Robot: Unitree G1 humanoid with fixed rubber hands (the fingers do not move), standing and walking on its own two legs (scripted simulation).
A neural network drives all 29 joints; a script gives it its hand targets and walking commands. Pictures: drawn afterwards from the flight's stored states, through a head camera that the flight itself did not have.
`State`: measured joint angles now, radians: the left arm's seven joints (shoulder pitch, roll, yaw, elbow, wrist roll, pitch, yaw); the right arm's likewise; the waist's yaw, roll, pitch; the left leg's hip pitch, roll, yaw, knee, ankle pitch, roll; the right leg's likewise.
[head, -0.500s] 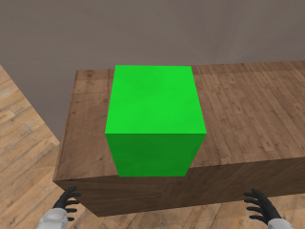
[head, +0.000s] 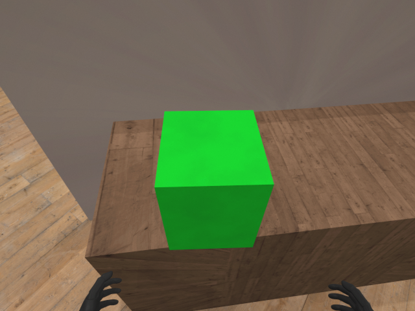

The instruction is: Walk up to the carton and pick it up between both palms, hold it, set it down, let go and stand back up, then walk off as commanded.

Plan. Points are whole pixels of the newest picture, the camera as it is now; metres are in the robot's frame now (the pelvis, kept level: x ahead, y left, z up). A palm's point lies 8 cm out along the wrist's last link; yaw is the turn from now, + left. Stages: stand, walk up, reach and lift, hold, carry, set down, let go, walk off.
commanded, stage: reach and lift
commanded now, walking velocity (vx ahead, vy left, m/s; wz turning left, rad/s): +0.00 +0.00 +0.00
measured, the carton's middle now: (210, 181) +0.40 +0.02 +0.01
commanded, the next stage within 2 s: none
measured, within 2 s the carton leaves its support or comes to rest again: neither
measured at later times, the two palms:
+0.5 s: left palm out of the picture +0.15 +0.23 -0.03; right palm (345, 308) +0.15 -0.22 -0.03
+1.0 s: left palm (97, 300) +0.16 +0.21 +0.00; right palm (334, 287) +0.18 -0.19 +0.01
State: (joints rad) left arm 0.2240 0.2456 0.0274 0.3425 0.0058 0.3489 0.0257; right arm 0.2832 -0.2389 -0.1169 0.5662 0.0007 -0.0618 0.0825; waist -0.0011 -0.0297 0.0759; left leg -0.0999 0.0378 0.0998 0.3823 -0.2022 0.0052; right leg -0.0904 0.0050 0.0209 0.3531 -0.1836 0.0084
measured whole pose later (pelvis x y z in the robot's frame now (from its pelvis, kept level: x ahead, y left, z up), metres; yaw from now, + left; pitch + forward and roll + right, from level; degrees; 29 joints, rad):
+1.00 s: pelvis +0.02 +0.00 +0.00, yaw +1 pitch -4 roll -1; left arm 0.47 0.24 -0.10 0.03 -0.17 -0.13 0.07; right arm 0.49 -0.12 0.02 0.06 0.17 -0.20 -0.02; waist 0.04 -0.01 0.06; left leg -0.06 0.03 0.08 0.33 -0.20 0.00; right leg -0.04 0.01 0.01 0.28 -0.18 0.01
